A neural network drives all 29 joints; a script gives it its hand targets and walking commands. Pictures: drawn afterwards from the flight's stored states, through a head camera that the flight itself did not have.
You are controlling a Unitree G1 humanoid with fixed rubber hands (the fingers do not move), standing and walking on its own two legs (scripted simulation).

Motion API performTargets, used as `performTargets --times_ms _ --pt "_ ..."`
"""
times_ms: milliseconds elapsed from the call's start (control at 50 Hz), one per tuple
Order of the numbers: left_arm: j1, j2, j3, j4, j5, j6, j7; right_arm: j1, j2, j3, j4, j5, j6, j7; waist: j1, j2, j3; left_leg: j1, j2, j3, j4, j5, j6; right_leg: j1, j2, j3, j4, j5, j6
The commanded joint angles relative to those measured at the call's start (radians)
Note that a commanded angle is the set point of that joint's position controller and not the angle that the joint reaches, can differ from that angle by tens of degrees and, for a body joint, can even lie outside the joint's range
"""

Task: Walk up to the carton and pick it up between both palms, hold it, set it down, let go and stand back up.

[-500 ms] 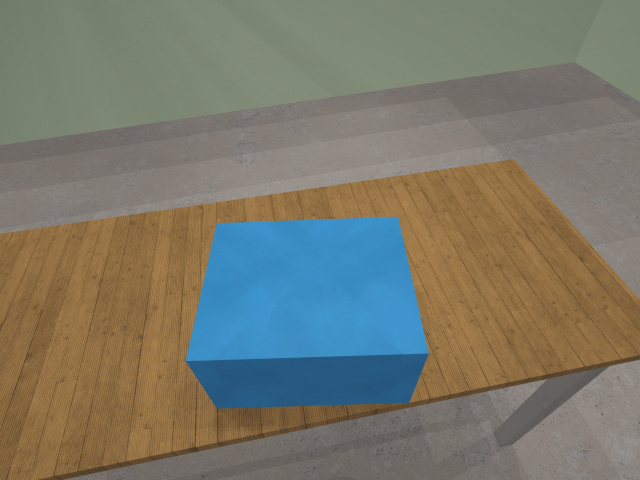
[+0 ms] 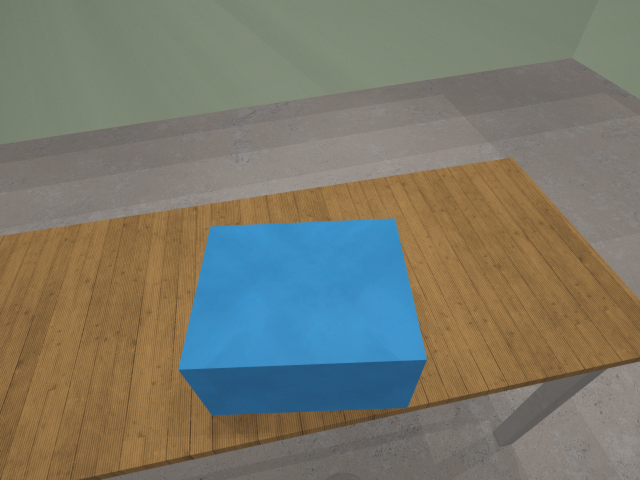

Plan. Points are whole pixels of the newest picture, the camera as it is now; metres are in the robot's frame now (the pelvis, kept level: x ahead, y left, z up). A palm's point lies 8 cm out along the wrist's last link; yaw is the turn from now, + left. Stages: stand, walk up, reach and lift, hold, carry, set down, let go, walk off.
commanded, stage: stand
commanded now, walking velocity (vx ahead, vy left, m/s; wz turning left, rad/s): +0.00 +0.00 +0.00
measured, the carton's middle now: (305, 314) +0.37 +0.06 -0.03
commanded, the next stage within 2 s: none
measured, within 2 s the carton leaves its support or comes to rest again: neither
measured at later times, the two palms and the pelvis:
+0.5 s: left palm out of the picture -0.01 +0.20 -0.15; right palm out of the picture -0.02 -0.20 -0.15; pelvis +0.01 -0.01 +0.00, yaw +0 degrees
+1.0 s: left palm out of the picture +0.00 +0.21 -0.17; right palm out of the picture +0.01 -0.20 -0.16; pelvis +0.04 +0.01 -0.02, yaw +2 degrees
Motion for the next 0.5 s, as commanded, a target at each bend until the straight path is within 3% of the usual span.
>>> performTargets --times_ms 0,20,60,80,120,140,160,180,200,240,260,280,320,340,360,380,400,420,440,480 --pt "0.128 0.081 0.005 -0.003 0.007 -0.002 0.012 0.116 -0.146 -0.024 -0.016 -0.001 -0.006 -0.004 -0.016 0.015 0.067 -0.033 0.062 -0.004 -0.012 0.656 0.054 -0.025 -0.115 0.055 -0.033 0.796 -0.021" --pt "0.091 0.160 0.030 -0.025 0.000 -0.004 0.009 0.131 -0.149 -0.020 -0.013 -0.009 -0.012 -0.007 -0.012 -0.019 0.091 -0.028 0.062 0.003 -0.003 0.706 0.047 -0.068 -0.103 0.027 -0.011 0.803 -0.017" --pt "0.112 0.128 0.023 -0.013 0.004 -0.007 0.003 0.117 -0.133 -0.023 -0.011 0.005 -0.007 -0.001 0.003 0.023 0.050 -0.035 0.065 0.005 -0.017 0.668 0.051 -0.010 -0.125 0.052 -0.024 0.787 -0.021" --pt "0.112 0.090 0.012 -0.008 -0.006 -0.007 0.005 0.166 -0.081 -0.012 0.010 0.011 -0.009 0.003 -0.016 -0.011 0.053 0.002 0.073 -0.017 -0.008 0.666 0.049 -0.056 -0.114 0.046 -0.023 0.733 -0.024" --pt "0.122 0.128 0.021 -0.005 -0.007 -0.006 0.007 0.163 -0.108 -0.010 -0.001 -0.001 -0.010 -0.004 -0.010 0.020 0.053 0.013 0.077 -0.011 -0.011 0.726 0.049 -0.056 -0.109 0.035 -0.020 0.701 -0.023" --pt "0.121 0.138 0.027 -0.001 -0.001 -0.004 0.008 0.145 -0.072 -0.007 -0.003 -0.006 -0.008 -0.001 -0.003 -0.010 0.060 -0.019 0.078 -0.016 -0.011 0.718 0.049 -0.036 -0.113 0.049 -0.020 0.744 -0.022" --pt "0.119 0.150 0.033 -0.011 0.005 -0.007 0.004 0.111 -0.135 -0.017 -0.013 -0.006 -0.009 -0.001 0.018 0.018 0.064 -0.053 0.063 0.000 -0.012 0.733 0.045 -0.005 -0.101 0.036 -0.015 0.761 -0.011" --pt "0.108 0.135 0.032 -0.021 0.003 -0.003 0.003 0.114 -0.111 -0.011 -0.001 -0.003 -0.013 -0.003 0.021 0.051 0.040 -0.009 0.075 -0.004 -0.010 0.753 0.053 -0.035 -0.112 0.036 -0.010 0.757 -0.025" --pt "0.125 0.176 0.036 -0.019 0.004 -0.009 -0.001 0.154 -0.144 -0.021 0.003 0.004 -0.013 -0.008 0.015 0.028 0.059 -0.022 0.054 0.006 0.022 0.736 0.050 -0.022 -0.110 0.018 -0.009 0.813 -0.020" --pt "0.112 0.130 0.027 -0.007 0.007 -0.002 -0.001 0.155 -0.108 -0.006 -0.007 0.000 -0.011 -0.008 -0.001 -0.031 0.049 0.001 0.079 0.002 -0.008 0.697 0.044 -0.034 -0.109 0.030 -0.014 0.793 -0.011" --pt "0.103 0.075 0.016 -0.010 0.002 -0.005 -0.003 0.130 -0.107 -0.018 -0.016 0.001 -0.005 -0.004 -0.003 0.013 0.056 0.006 0.070 0.001 0.006 0.740 0.052 -0.055 -0.105 0.031 -0.021 0.790 -0.011" --pt "0.110 0.122 0.018 -0.009 0.009 -0.008 -0.003 0.131 -0.087 -0.010 -0.005 0.003 -0.001 -0.007 0.000 -0.005 0.044 0.046 0.064 0.019 0.032 0.803 0.045 -0.070 -0.111 0.015 0.007 0.878 -0.010" --pt "0.135 0.084 0.003 0.005 -0.001 -0.009 0.006 0.152 -0.074 -0.005 -0.011 0.000 0.000 -0.010 -0.011 -0.019 0.041 0.007 0.077 0.014 0.013 0.772 0.052 -0.035 -0.111 0.026 0.003 0.793 -0.012" --pt "0.119 0.073 0.001 -0.003 -0.002 -0.013 0.009 0.152 -0.073 -0.007 0.002 0.008 0.004 -0.004 -0.009 0.010 0.035 -0.011 0.063 0.011 0.031 0.705 0.045 -0.019 -0.120 0.036 -0.007 0.839 -0.010" --pt "0.095 0.101 0.008 -0.020 -0.006 -0.004 0.003 0.137 -0.052 0.000 -0.002 0.001 0.007 -0.003 0.005 -0.009 0.035 -0.014 0.066 0.008 0.025 0.610 0.049 -0.011 -0.124 0.059 -0.022 0.829 -0.017" --pt "0.102 0.145 0.022 -0.031 0.007 -0.010 0.003 0.112 -0.116 -0.011 -0.020 -0.003 0.003 -0.003 0.008 -0.034 0.050 -0.069 0.042 0.032 0.065 0.630 0.048 0.018 -0.127 0.030 -0.009 0.987 -0.018" --pt "0.089 0.130 0.015 -0.022 0.003 -0.012 0.002 0.149 -0.075 -0.008 -0.005 0.008 0.000 -0.002 -0.010 -0.051 0.008 -0.016 0.043 0.030 0.060 0.520 0.048 0.008 -0.163 0.049 0.000 1.035 -0.032" --pt "0.123 0.106 0.001 -0.013 0.012 -0.006 0.004 0.159 -0.123 -0.015 0.004 0.001 -0.001 -0.005 -0.005 -0.018 0.019 -0.026 0.055 0.021 0.021 0.574 0.045 0.020 -0.146 0.064 0.005 1.023 -0.025" --pt "0.113 0.152 0.008 -0.022 -0.001 -0.009 0.003 0.174 -0.084 -0.002 0.003 -0.001 0.003 -0.002 -0.013 -0.038 0.005 0.018 0.059 0.003 0.013 0.594 0.040 -0.010 -0.131 0.036 -0.006 0.911 -0.028" --pt "0.116 0.139 0.013 -0.017 0.000 -0.006 0.004 0.110 -0.079 0.002 -0.013 -0.005 0.000 0.007 0.011 -0.009 0.007 -0.018 0.067 0.011 0.039 0.647 0.048 0.002 -0.125 0.052 0.001 0.922 -0.020"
